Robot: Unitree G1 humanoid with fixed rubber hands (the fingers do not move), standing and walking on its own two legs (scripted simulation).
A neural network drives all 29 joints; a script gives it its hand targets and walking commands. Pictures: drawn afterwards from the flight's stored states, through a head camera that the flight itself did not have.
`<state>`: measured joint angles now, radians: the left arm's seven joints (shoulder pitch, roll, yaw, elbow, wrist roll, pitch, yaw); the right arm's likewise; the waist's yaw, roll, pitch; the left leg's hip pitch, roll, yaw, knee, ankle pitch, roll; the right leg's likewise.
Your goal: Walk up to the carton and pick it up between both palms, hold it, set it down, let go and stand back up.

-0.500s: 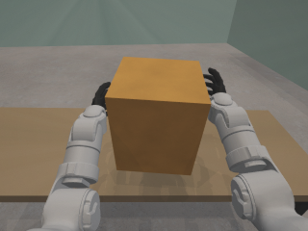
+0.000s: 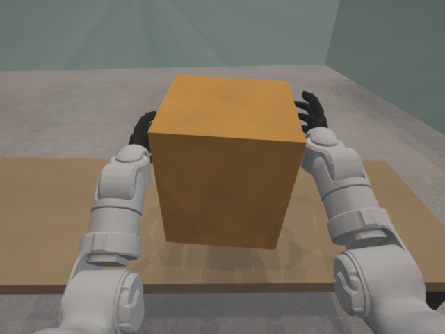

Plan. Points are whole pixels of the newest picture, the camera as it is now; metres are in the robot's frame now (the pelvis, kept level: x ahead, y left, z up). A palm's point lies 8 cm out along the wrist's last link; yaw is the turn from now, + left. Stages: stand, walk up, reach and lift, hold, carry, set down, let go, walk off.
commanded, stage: hold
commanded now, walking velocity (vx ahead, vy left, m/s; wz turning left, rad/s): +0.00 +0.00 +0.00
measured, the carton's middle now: (226, 162) +0.39 +0.03 +0.19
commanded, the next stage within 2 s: none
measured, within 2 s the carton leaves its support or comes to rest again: neither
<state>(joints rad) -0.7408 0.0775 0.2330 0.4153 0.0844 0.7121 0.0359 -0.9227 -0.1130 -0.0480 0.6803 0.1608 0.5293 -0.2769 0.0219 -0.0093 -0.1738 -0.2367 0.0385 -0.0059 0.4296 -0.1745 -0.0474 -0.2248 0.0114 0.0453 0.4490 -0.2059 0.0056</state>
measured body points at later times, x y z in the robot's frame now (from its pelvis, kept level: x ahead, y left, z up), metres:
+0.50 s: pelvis -0.01 +0.00 +0.00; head -0.09 +0.00 +0.44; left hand +0.36 +0.18 +0.24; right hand +0.39 -0.13 +0.27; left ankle +0.03 +0.14 -0.74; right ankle +0.02 -0.12 -0.74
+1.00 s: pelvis -0.01 +0.00 +0.00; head -0.09 +0.00 +0.44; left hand +0.36 +0.18 +0.24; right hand +0.39 -0.13 +0.28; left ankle +0.03 +0.14 -0.74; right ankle +0.02 -0.12 -0.74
